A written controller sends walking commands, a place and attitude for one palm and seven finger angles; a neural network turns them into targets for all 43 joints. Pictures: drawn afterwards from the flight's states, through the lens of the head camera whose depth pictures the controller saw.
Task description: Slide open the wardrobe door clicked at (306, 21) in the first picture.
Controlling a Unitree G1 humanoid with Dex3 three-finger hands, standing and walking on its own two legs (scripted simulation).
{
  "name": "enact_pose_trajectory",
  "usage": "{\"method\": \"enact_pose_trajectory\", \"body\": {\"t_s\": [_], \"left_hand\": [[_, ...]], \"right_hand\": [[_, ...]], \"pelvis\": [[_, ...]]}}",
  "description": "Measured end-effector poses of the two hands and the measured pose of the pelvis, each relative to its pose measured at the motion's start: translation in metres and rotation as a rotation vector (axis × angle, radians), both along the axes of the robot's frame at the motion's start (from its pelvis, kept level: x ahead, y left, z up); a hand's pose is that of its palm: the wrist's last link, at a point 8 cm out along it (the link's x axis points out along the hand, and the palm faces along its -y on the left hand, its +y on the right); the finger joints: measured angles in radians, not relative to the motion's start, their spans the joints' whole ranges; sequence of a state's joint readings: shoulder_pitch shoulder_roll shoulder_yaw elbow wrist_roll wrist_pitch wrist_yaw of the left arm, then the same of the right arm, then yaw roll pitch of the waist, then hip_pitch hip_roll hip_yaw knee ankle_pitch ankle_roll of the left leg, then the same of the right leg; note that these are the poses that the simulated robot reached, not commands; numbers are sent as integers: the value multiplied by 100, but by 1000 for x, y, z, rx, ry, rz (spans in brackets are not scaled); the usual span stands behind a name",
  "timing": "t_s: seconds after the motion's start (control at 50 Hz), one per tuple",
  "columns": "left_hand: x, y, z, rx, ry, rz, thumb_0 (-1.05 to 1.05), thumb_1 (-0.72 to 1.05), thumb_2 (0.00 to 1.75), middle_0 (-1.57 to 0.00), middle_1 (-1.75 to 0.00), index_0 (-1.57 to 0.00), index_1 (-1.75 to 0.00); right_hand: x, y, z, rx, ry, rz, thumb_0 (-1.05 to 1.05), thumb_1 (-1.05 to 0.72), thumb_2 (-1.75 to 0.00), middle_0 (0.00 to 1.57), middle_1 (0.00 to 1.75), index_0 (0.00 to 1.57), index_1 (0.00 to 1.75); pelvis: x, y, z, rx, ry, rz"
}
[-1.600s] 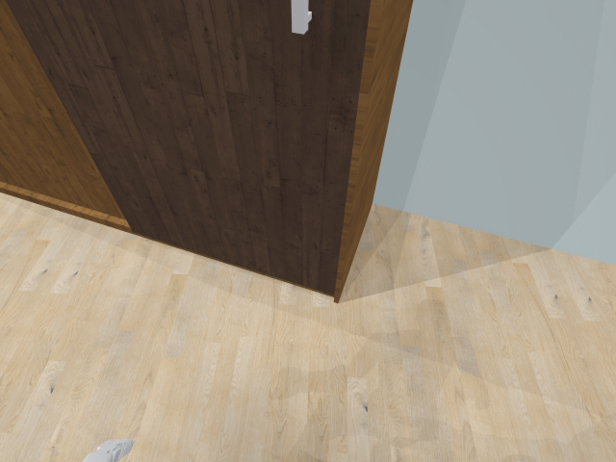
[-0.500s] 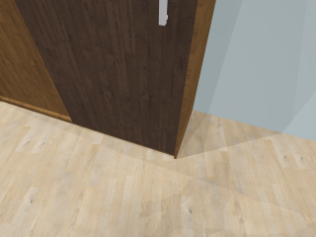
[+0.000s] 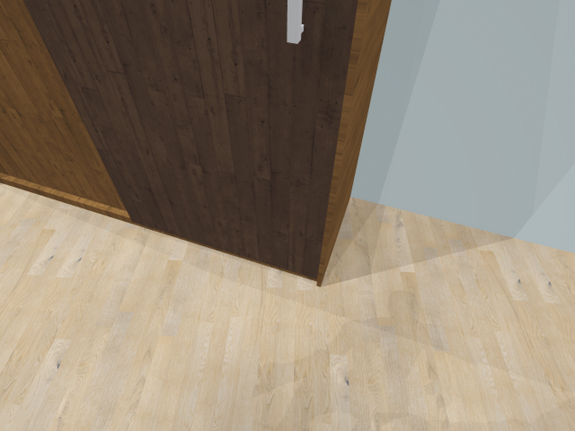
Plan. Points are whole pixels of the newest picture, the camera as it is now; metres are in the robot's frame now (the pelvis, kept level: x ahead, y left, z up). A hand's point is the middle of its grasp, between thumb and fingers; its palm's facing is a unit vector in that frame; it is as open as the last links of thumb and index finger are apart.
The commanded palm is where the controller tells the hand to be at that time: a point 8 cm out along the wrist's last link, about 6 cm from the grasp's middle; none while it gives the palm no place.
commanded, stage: walk to a spot facing it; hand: right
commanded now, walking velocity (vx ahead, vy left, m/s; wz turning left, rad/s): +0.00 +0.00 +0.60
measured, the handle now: out of the picture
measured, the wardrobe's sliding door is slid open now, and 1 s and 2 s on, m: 0.00 0.00 0.00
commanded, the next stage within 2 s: none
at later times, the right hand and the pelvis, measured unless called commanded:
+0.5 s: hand out of the picture +0.05 -0.16 -0.17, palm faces -0.17 +0.95 -0.25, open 7.4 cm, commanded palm none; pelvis -0.03 +0.02 -0.01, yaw +14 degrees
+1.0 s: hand out of the picture +0.14 -0.20 -0.17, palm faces -0.46 +0.86 -0.23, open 7.4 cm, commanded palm none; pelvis -0.04 -0.04 +0.00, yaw +32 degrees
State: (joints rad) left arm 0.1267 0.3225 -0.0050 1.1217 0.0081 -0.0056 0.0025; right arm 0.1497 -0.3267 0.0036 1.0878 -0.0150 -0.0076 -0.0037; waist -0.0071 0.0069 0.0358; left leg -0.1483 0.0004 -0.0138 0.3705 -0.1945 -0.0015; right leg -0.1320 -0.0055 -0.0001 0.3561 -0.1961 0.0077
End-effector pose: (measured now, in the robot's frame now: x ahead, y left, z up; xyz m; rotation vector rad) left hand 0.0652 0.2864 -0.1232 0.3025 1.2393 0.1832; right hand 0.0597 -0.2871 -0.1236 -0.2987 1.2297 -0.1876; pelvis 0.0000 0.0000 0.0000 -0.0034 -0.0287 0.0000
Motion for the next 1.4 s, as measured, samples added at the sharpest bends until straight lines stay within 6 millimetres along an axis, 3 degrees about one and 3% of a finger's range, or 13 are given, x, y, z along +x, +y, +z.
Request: {"method": "enact_pose_trajectory", "body": {"t_s": [0.14, 0.26, 0.36, 0.5, 0.62, 0.76, 0.86, 0.96, 1.08, 1.26, 1.32, 1.4], "left_hand": [[-6, -11, -8, -21, -39, 59, 1, 91, 90, -20, -30, -20, -30], [-31, -19, -26, -77, -46, 139, 1, 90, 90, -20, -30, -20, -30], [-54, -9, -48, -114, -21, 201, 1, 90, 90, -20, -30, -20, -30], [-72, -2, -31, -108, -14, 264, 1, 91, 90, -20, -30, -20, -30], [-79, -1, -17, -74, -63, 325, 1, 91, 90, -20, -30, -20, -30], [-87, -19, -3, -17, -143, 390, 1, 91, 90, -20, -29, -20, -30], [-120, -45, 6, 18, -149, 448, 1, 91, 90, -20, -30, -20, -30], [-159, -69, 8, 7, -94, 526, 1, 90, 90, -20, -30, -20, -30], [-214, -92, -3, -39, -35, 660, 1, 90, 90, -20, -30, -20, -30], [-308, -103, -41, -114, 86, 855, 1, 90, 90, -20, -30, -20, -30], [-318, -99, -35, -116, 100, 882, 1, 91, 90, -20, -30, -20, -30], [-310, -86, -23, -98, 35, 901, 1, 91, 90, -20, -29, -20, -30]], "right_hand": [[-1, 11, -10, 17, 34, 24, 0, -90, -90, 20, 30, 20, 30], [-1, 35, -21, 47, 65, 73, 0, -90, -90, 20, 30, 20, 30], [-1, 61, -26, 49, 41, 105, 0, -90, -90, 20, 30, 20, 30], [-7, 81, -14, 71, 71, 138, 0, -90, -90, 20, 30, 20, 30], [6, 76, -12, 78, 68, 200, 0, -90, -90, 20, 30, 21, 30], [37, 49, -20, 79, 40, 284, 0, -90, -90, 20, 30, 21, 30], [69, 35, -25, 87, 13, 361, 0, -90, -90, 20, 30, 20, 30], [94, 38, -17, 95, -5, 441, 0, -90, -90, 20, 29, 20, 30], [113, 73, -14, 102, 9, 564, 0, -91, -90, 19, 29, 20, 30], [130, 167, -11, 110, -97, 776, 0, -90, -90, 20, 30, 20, 30], [124, 180, -4, 117, -104, 791, 0, -90, -90, 20, 30, 20, 30], [115, 185, -1, 123, -69, 818, 0, -90, -90, 20, 30, 20, 30]], "pelvis": [[-5, -1, -6, -6, 9, 64], [-14, 8, -17, -34, 4, 139], [-19, 21, -29, -20, 0, 180], [-27, 24, -12, -26, 27, 240], [-31, 16, -7, -33, 43, 312], [-35, -12, -10, -18, 56, 401], [-37, -31, -11, -8, 42, 464], [-38, -38, -5, 7, 35, 532], [-45, -37, -5, 14, 32, 619], [-69, -14, -24, 5, 32, 731], [-70, -9, -17, -2, 24, 762], [-65, -2, -8, -15, 22, 806]]}}
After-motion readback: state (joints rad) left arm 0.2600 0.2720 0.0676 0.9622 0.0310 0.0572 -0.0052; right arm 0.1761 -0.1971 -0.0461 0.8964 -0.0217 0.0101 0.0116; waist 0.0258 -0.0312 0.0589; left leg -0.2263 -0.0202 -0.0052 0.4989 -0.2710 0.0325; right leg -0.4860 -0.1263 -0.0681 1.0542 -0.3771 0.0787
